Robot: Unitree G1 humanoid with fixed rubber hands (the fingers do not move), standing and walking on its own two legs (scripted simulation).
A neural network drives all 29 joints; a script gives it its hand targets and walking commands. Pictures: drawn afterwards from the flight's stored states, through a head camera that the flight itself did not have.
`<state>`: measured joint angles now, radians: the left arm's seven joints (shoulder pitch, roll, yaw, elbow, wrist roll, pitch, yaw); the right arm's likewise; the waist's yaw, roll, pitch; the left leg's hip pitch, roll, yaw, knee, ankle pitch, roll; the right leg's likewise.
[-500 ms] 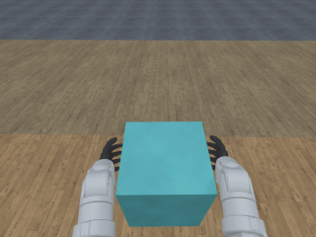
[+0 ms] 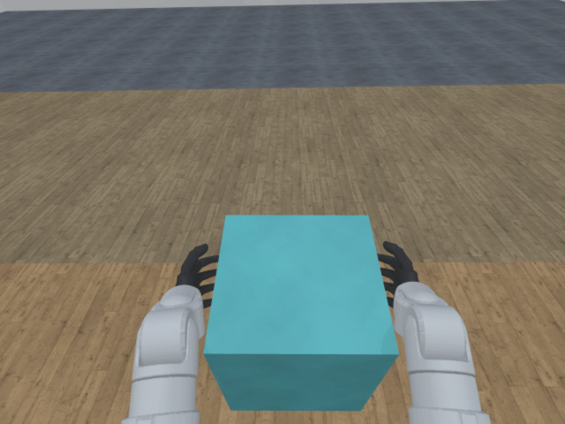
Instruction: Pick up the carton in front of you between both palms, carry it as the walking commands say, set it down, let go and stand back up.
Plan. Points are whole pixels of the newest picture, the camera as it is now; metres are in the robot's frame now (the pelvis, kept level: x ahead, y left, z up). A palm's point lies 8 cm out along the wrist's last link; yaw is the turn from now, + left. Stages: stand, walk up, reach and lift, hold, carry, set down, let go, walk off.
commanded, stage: carry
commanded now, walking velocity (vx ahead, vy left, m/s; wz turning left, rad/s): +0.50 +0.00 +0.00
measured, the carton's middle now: (296, 317) +0.29 +0.00 +0.01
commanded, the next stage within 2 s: none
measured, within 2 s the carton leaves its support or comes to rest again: neither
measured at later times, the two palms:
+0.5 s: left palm (224, 194) +0.51 +0.12 +0.09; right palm (381, 186) +0.52 -0.18 +0.09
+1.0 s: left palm (230, 126) +0.84 +0.15 +0.06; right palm (341, 126) +0.82 -0.15 +0.07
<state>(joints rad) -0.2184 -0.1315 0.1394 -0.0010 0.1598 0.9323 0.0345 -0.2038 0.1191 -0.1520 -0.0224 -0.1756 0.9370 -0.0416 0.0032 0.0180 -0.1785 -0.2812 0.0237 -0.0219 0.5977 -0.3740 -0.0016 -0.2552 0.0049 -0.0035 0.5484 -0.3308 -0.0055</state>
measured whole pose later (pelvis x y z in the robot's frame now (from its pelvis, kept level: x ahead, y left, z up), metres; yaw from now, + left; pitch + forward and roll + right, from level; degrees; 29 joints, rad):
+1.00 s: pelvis +0.57 +0.02 +0.01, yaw -3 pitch +4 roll -1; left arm -0.11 -0.13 0.09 -0.32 0.11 1.17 0.08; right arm -0.11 0.13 -0.09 -0.30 -0.10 1.16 -0.09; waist -0.03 0.00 -0.04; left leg -0.30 0.03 0.27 0.39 -0.18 0.09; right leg -0.49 -0.09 -0.07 1.11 -0.30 -0.02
